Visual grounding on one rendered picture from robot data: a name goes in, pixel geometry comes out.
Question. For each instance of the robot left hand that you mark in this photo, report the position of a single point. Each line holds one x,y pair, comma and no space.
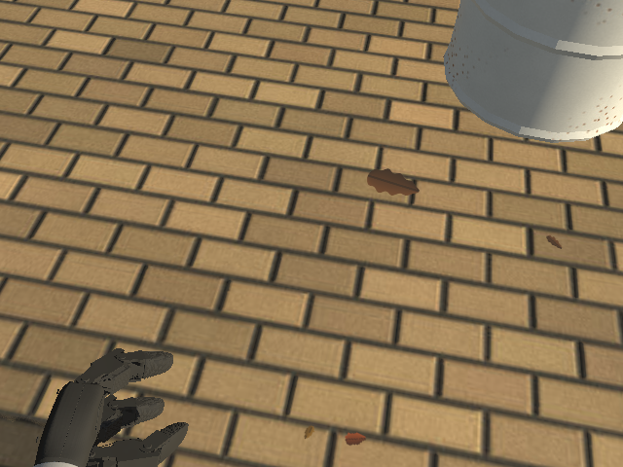
82,417

